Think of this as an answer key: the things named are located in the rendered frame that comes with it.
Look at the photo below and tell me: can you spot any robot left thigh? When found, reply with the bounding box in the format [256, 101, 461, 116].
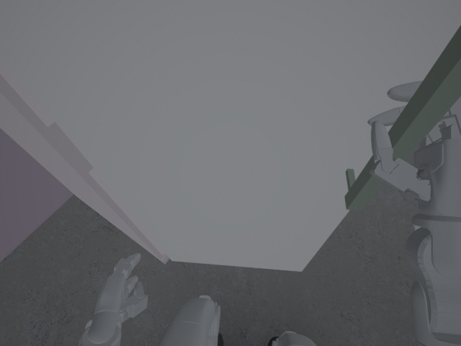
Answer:
[156, 298, 220, 346]

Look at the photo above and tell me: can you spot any robot right hand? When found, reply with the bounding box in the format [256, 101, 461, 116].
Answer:
[367, 81, 461, 217]

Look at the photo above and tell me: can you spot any robot left shin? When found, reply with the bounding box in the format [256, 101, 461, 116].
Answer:
[199, 295, 218, 346]

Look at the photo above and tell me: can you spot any robot left forearm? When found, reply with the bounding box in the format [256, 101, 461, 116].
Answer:
[79, 311, 122, 346]

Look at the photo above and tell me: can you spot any robot left hand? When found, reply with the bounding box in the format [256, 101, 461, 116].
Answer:
[95, 253, 148, 323]

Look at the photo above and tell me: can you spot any handle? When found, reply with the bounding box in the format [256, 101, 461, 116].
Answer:
[345, 25, 461, 210]

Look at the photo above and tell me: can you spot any fridge door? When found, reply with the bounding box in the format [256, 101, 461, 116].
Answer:
[0, 0, 461, 272]

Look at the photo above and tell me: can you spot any robot right forearm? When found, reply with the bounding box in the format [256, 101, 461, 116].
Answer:
[406, 213, 461, 346]

